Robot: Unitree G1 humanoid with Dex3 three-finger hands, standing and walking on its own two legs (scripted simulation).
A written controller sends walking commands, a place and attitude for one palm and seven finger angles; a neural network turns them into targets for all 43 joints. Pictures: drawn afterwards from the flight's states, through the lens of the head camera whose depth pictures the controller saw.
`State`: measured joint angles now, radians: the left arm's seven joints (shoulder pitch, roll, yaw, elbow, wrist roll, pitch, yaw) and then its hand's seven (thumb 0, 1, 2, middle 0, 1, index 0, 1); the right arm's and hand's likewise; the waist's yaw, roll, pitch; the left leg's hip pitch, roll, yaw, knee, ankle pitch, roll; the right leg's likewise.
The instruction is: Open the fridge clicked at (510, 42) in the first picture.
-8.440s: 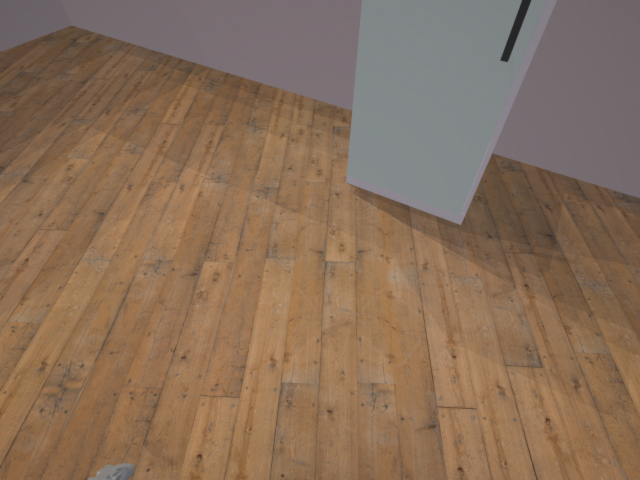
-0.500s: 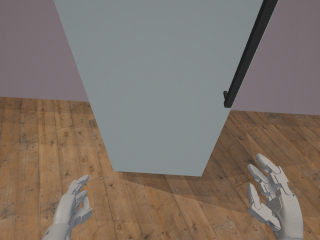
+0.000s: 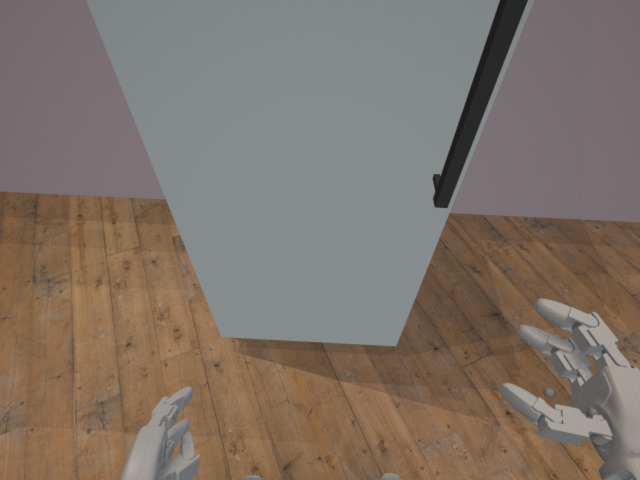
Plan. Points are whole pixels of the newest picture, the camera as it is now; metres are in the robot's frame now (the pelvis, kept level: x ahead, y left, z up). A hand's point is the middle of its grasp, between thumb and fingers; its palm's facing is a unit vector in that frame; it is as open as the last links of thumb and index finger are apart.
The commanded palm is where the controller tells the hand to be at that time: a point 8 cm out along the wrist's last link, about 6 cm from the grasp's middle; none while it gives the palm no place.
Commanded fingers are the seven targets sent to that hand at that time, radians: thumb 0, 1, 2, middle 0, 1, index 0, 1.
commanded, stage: raise the hand to about handle height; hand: right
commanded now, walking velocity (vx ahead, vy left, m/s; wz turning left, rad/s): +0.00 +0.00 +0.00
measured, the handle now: (473, 91) +0.56 -0.16 +0.22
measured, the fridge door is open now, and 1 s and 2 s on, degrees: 0 0 0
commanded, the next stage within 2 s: move the hooked fingers beside the handle in 1.30 s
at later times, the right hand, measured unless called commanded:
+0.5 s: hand (617, 337) +0.26 -0.26 +0.13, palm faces +0.04 +1.00 -0.06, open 13.6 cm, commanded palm +0.23 -0.31 +0.14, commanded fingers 0.00 0.50 -0.30 0.30 1.20 0.30 1.20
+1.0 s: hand (634, 285) +0.29 -0.27 +0.17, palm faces +0.02 +1.00 -0.04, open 14.0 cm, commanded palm +0.26 -0.31 +0.18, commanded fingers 0.00 0.50 -0.30 0.30 1.20 0.30 1.20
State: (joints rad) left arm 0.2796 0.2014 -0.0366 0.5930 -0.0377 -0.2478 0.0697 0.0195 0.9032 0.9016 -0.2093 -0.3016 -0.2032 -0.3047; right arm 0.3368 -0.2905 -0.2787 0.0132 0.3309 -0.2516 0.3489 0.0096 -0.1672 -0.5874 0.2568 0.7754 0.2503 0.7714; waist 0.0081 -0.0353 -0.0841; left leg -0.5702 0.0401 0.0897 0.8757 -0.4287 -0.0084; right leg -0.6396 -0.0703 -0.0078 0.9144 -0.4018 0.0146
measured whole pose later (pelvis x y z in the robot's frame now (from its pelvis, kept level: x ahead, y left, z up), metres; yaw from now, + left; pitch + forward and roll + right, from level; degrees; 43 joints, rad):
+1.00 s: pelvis +0.02 +0.01 +0.04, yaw +0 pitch +0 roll +1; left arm 0.27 0.29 -0.06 0.59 -0.07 -0.24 0.11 0.02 0.90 0.90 -0.21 -0.30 -0.20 -0.30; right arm -0.07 -0.45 -0.46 0.27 0.36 0.01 0.52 -0.01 0.50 -0.30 0.30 1.20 0.30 1.20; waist -0.03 -0.05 -0.03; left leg -0.26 0.03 0.08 0.58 -0.32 0.00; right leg -0.32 -0.06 -0.03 0.60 -0.28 0.02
